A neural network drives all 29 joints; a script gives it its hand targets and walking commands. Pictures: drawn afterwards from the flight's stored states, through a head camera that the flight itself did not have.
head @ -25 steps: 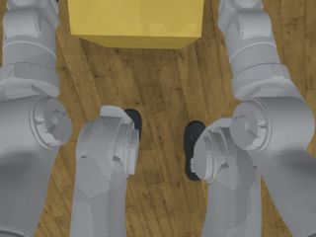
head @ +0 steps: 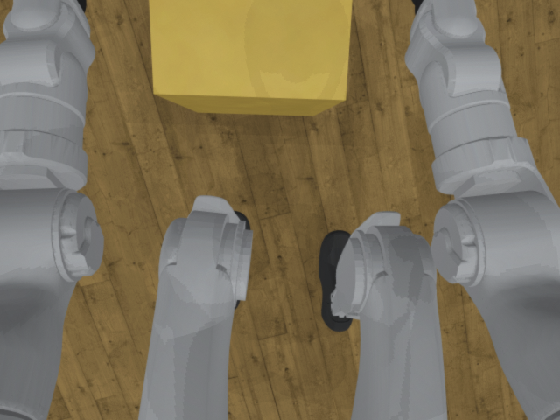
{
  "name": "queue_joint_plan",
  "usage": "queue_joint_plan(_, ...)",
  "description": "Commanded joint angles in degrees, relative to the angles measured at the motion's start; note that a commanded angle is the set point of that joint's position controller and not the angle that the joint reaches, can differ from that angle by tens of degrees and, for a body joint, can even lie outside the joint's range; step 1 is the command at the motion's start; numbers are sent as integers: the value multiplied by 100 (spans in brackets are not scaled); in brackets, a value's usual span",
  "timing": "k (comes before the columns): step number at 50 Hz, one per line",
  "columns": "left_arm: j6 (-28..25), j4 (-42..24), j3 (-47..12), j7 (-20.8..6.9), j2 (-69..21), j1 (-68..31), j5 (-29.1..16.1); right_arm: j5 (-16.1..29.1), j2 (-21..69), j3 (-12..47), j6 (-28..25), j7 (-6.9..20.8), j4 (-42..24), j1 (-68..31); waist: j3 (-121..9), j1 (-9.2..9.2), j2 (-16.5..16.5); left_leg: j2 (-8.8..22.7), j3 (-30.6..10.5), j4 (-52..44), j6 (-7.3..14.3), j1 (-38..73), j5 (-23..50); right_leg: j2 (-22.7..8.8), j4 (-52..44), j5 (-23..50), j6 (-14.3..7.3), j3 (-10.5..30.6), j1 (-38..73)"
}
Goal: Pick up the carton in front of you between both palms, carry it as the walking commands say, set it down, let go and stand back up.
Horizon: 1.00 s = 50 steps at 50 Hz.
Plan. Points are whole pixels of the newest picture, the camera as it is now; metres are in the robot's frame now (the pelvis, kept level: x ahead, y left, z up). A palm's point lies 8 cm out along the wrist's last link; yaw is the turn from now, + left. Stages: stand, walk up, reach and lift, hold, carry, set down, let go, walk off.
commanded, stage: set down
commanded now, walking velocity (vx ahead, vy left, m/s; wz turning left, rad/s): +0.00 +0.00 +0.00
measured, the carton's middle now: (254, 33) +0.54 +0.10 -0.27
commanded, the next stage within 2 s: let go in 0.82 s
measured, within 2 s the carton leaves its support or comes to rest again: neither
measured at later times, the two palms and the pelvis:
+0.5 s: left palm out of the picture +0.52 +0.29 +0.03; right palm out of the picture +0.57 -0.10 +0.02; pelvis +0.02 +0.00 +0.13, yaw +0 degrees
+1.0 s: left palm out of the picture +0.50 +0.29 +0.16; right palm out of the picture +0.54 -0.11 +0.16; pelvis +0.05 +0.01 +0.27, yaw +1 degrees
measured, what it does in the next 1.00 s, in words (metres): rises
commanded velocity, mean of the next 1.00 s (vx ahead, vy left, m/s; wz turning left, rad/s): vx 0.00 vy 0.00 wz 0.00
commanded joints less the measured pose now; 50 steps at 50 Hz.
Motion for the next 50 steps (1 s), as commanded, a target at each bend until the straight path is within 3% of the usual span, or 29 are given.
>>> queue_joint_plan(1, 79, -642, 212, -12, 719, -1362, 198, -261, -557, -394, 42, -17, -442, -1288, -7481, 101, 471, -48, 108, -1529, -197, 4756, 2141, 127, -1442, 1157, -82, -414, 2231)
queue_joint_plan(4, 77, -450, 369, -76, 505, -1154, 410, -481, -439, -597, 13, 79, -205, -1142, -6939, 40, 478, -49, 64, -1851, -226, 4310, 1930, 88, -1745, 1043, -68, -363, 2000)
queue_joint_plan(9, 52, -467, 580, -139, 443, -1032, 627, -665, -319, -716, -11, 186, -238, -1099, -7098, 53, 408, -87, 76, -2317, -262, 4332, 1953, 95, -2227, 1094, -46, -358, 2241)
queue_joint_plan(17, 223, -1072, 776, -250, 645, -724, 686, -593, -281, -583, 175, 188, -957, -936, -8200, 194, 250, -167, 172, -3024, -260, 5254, 2531, 196, -3003, 1481, 4, -381, 3177)
queue_joint_plan(23, 353, -1479, 807, -384, 652, -433, 649, -618, -232, -581, 308, 209, -1382, -646, -8557, 168, 211, -205, 206, -3599, -265, 5911, 3008, 224, -3631, 1890, 21, -346, 3802)
queue_joint_plan(40, 87, -1224, 1153, -630, 271, 299, 1103, -971, 98, -807, 90, 419, -1182, 242, -7698, 96, 209, -166, 98, -5555, -245, 7037, 3487, 54, -5688, 2510, 136, -87, 4970)
queue_joint_plan(45, 17, -1223, 1222, -716, 176, 835, 1390, -1261, 245, -898, 53, 441, -1234, 856, -7794, 40, 196, -142, 64, -6111, -229, 7621, 3684, 9, -6268, 2770, 162, -67, 5559)
queue_joint_plan(50, 1, -1748, 1017, -825, 90, 2065, 1654, -1556, 420, -799, 35, 399, -1827, 2164, -7922, -4, 305, -108, 20, -6649, -199, 8726, 4114, 2, -6889, 3156, 155, -64, 6277)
